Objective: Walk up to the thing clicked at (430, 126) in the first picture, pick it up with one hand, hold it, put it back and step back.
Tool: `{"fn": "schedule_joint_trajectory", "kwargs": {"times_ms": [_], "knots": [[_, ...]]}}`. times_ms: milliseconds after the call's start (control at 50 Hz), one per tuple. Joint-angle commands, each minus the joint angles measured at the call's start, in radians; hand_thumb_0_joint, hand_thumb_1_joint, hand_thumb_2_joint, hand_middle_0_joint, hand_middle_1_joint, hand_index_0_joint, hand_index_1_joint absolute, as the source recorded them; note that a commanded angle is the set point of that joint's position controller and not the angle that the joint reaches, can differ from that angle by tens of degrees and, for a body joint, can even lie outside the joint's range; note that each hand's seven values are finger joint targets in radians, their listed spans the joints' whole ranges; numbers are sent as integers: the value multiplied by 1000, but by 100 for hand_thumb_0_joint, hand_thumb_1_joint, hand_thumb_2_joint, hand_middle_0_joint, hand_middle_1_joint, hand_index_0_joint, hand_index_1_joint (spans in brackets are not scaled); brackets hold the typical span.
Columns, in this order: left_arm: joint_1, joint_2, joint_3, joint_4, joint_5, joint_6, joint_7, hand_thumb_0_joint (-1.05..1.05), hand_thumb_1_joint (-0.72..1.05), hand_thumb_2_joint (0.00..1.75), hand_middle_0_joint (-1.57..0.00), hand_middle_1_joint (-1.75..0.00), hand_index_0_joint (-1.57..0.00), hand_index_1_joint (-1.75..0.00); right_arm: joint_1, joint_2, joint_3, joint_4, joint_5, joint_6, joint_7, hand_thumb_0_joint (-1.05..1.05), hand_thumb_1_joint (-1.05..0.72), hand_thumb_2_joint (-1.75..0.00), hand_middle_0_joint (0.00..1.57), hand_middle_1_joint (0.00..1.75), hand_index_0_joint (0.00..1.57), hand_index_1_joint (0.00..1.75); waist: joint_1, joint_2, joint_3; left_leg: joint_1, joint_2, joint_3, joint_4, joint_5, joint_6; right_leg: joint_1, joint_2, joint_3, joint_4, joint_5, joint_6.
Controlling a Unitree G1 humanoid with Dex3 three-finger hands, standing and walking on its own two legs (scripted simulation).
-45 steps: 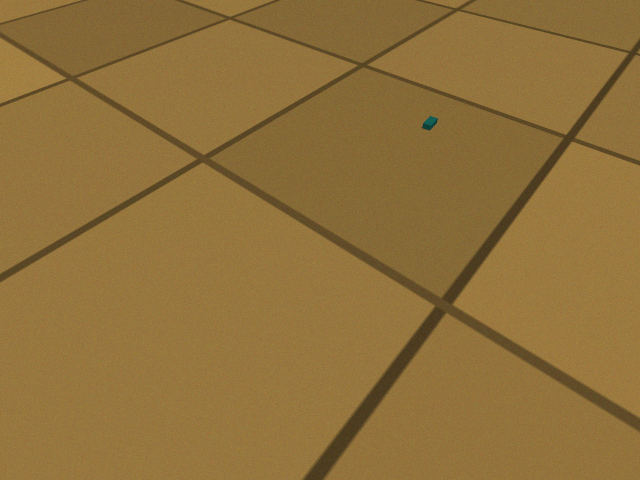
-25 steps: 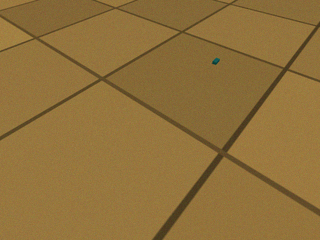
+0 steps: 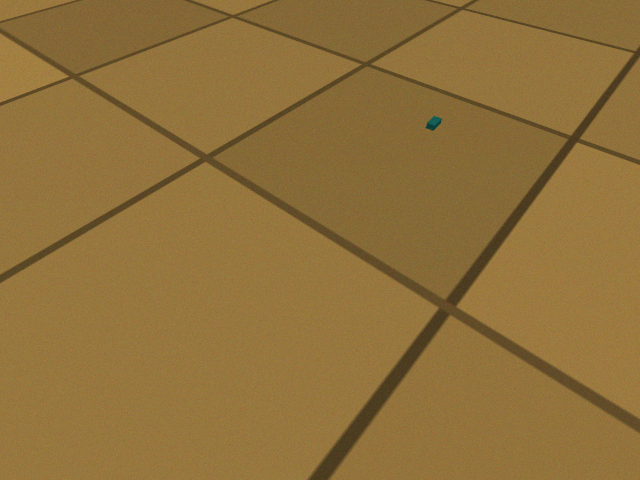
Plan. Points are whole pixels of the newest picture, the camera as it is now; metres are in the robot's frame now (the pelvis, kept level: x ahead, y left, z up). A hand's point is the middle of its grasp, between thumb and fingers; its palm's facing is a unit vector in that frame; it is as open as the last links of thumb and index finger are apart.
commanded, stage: stand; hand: left
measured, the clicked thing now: (434, 123) +2.06 -0.58 -0.77
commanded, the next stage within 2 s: walk up in 0.22 s
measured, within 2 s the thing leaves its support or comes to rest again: neither
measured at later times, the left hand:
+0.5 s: hand out of the picture +0.17 +0.26 -0.13, palm faces +0.10 -0.93 -0.36, open 7.4 cm
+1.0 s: hand out of the picture +0.14 +0.10 -0.18, palm faces +0.46 -0.82 -0.35, open 7.4 cm
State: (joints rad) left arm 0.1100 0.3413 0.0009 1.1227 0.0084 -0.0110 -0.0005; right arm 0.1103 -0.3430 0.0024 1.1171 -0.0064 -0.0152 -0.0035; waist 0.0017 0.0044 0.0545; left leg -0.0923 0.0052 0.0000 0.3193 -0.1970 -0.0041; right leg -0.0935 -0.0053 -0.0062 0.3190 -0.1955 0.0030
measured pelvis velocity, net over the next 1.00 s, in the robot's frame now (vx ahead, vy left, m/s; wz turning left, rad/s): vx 0.30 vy -0.17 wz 0.43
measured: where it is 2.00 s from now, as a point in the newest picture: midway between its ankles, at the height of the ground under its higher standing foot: (407, 304)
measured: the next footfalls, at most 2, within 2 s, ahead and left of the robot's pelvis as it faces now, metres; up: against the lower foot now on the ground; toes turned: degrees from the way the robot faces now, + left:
right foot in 0.60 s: +0.24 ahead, -0.25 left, +0.00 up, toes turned +11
left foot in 1.00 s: +0.39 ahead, -0.04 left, +0.00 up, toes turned +32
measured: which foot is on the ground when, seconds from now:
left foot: down 0.00-0.62, up 0.64-0.98, down 1.00-1.00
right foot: down 0.00-0.28, up 0.30-0.58, down 0.60-1.00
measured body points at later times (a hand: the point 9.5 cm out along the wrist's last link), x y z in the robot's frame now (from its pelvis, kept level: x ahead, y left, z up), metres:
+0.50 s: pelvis +0.05 -0.06 -0.01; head +0.05 -0.03 +0.44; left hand +0.16 +0.31 -0.10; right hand +0.10 -0.42 -0.10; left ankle -0.02 +0.12 -0.75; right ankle +0.10 -0.21 -0.71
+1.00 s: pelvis +0.30 -0.17 -0.03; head +0.28 -0.14 +0.42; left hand +0.12 +0.14 -0.16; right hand +0.56 -0.42 -0.09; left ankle +0.35 -0.06 -0.75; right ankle +0.20 -0.26 -0.75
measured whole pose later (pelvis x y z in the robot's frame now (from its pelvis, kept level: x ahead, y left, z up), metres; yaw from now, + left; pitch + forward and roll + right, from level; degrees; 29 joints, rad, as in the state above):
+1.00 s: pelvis +0.30 -0.17 -0.03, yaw +25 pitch -1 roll +0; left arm 0.36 0.52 0.11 0.93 0.05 0.03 -0.11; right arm 0.24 -0.46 -0.06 0.89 0.01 -0.09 0.01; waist 0.14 -0.08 0.02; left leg -0.42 0.02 0.14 0.62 -0.20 0.08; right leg -0.01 0.02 -0.25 0.52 -0.49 -0.06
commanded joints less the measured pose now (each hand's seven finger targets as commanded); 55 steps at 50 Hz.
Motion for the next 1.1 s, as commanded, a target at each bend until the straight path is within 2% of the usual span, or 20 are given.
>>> {"fn": "schedule_joint_trajectory", "kwargs": {"times_ms": [0, 180, 200, 220, 300, 520, 540, 580, 600, 620, 640, 700, 780, 880, 940, 960, 980, 1000, 1020, 1080], "knots": [[-33, 213, 38, -59, 2, -19, 12, 0, 90, 90, -20, -30, -20, -30, -34, -214, -37, -63, -1, -19, -11, 0, -90, -90, 20, 30, 20, 30, 1, -8, -83, 22, 129, -94, -33, 213, 32, 9, -127, 90, -35, 203, -27], [-29, 211, 37, -58, 2, -21, 12, 0, 90, 90, -20, -30, -20, -30, -37, -213, -38, -63, -1, -17, -8, 0, -90, -90, 20, 30, 20, 30, 3, -3, -79, 15, 124, -96, -35, 189, 32, 10, -127, 89, -47, 192, -29], [-87, 390, 171, -214, 50, -24, -40, 0, 90, 90, -20, -30, -20, -30, 115, -406, -134, -112, 16, -48, -4, 0, -90, -90, 20, 30, 20, 30, -6, -172, -180, -133, 172, -264, 42, -245, 109, 64, -135, 62, 100, -377, -60], [-153, 387, 170, -236, 65, -18, -58, 0, 90, 90, -20, -30, -20, -30, 111, -437, -141, -99, 5, -59, 0, 0, -90, -90, 20, 30, 20, 30, -19, -124, -85, -211, 171, -312, 33, -400, 112, -47, -151, 87, 174, -510, -79], [-239, 278, 167, -363, 61, -4, -120, 0, 90, 90, -20, -30, -20, -30, 146, -463, -184, -160, -7, -91, -10, 0, -90, -90, 20, 30, 20, 30, -32, 106, -12, 5, 328, -722, -141, -594, 255, -570, -76, 177, 619, -279, -28], [-192, 334, 175, -361, 51, 10, -170, 0, 90, 90, -20, -30, -20, -30, 102, -465, -170, -204, -40, -110, -20, 0, -90, -90, 20, 30, 20, 30, 30, 163, -64, -168, 173, -346, -54, -302, 223, -282, -97, 85, 358, -228, 23], [-124, 336, 183, -344, 49, 9, -168, 0, 90, 90, -20, -30, -20, -30, 77, -459, -168, -216, -42, -106, -21, 0, -90, -90, 20, 30, 20, 30, 67, 164, -92, -268, 143, -297, 8, -292, 210, -130, -71, 36, 311, -222, 17], [268, 402, 220, -219, 48, -1, -137, 0, 90, 90, -20, -30, -20, -30, -46, -368, -135, -261, -48, -101, -30, 0, -90, -90, 20, 30, 20, 30, 305, -87, -214, -663, 24, -133, 454, -290, 136, 426, -27, -43, 174, -157, -16], [332, 509, 234, -211, 67, -12, -116, 0, 90, 90, -20, -30, -20, -30, -27, -240, -97, -287, -40, -109, -33, 0, -90, -90, 20, 30, 20, 30, 319, -445, -195, -936, -130, 26, 805, -464, 95, 482, -301, 334, -34, -449, -41], [166, 533, 216, -270, 57, -12, -109, 0, 90, 90, -20, -30, -20, -30, -7, -317, -115, -283, -34, -105, -44, 0, -90, -90, 20, 30, 20, 30, 214, -360, -135, -910, -23, 9, 924, -383, 77, 260, -500, 643, -238, -703, -114], [33, 519, 206, -310, 38, -18, -110, 0, 90, 90, -20, -30, -20, -30, 9, -378, -126, -233, -27, -103, -40, 0, -90, -90, 20, 30, 20, 30, 147, -212, -53, -797, 68, -37, 960, -266, 77, 73, -470, 598, -240, -707, -132], [-105, 432, 180, -318, 35, -27, -103, 0, 90, 90, -20, -30, -20, -30, 153, -402, -144, -158, 2, -85, 3, 0, -90, -90, 20, 30, 20, 30, 21, -221, 32, -573, 108, -44, 816, -141, 50, -134, -298, 256, -187, -582, -112], [-43, 359, 161, -307, 33, -20, -113, 0, 90, 90, -20, -30, -20, -30, 126, -373, -133, -194, 3, -73, 29, 0, -90, -90, 20, 30, 20, 30, 53, -207, 65, -558, 69, 56, 605, -120, 34, -106, -240, 74, -187, -430, -168], [19, 347, 151, -331, 48, -4, -117, 0, 90, 90, -20, -30, -20, -30, 118, -326, -118, -251, 21, -78, 15, 0, -90, -90, 20, 30, 20, 30, 56, -104, 48, -309, 54, 108, 411, 15, 49, -169, -236, -22, -173, -290, -152], [66, 341, 136, -355, 32, 0, -114, 0, 90, 90, -20, -30, -20, -30, 303, -332, -133, -239, 21, -85, -20, 0, -90, -90, 20, 30, 20, 30, -25, -10, -50, 31, -18, 145, 267, 42, 97, -203, -207, -117, 192, 327, -121], [117, 320, 122, -358, 22, -3, -107, 0, 90, 90, -20, -30, -20, -30, 404, -365, -149, -231, 1, -83, -38, 0, -90, -90, 20, 30, 20, 30, -65, 25, -122, 183, -11, 99, 223, -15, 134, -242, -158, -163, 402, 457, -80], [124, 301, 113, -377, 22, -4, -95, 0, 90, 90, -20, -30, -20, -30, 510, -422, -175, -230, -22, -84, -54, 0, -90, -90, 20, 30, 20, 30, -121, 108, -182, 371, 151, -190, 171, -160, 211, -456, -104, -128, 698, 243, -33], [148, 262, 102, -405, 36, -5, -98, 0, 90, 90, -20, -30, -20, -30, 504, -505, -197, -273, -23, -84, -71, 0, -90, -90, 20, 30, 20, 30, -96, 200, -214, 523, 419, -653, 107, -284, 274, -743, -2, -53, 911, -357, 15], [106, 415, 132, -415, 37, 1, -93, 0, 90, 90, -20, -30, -20, -30, 436, -524, -195, -306, 36, -88, -78, 0, -90, -90, 20, 30, 20, 30, -99, 46, -199, 414, 551, -929, -25, -405, 407, -823, -34, 126, 1028, -327, 39], [70, 406, 132, -395, 23, -6, -101, 0, 90, 90, -20, -30, -20, -30, 297, -420, -147, -318, 47, -113, -81, 0, -90, -90, 20, 30, 20, 30, -15, -95, -38, 51, 366, -432, 30, 12, 279, -650, -159, 152, 960, -180, 26]]}}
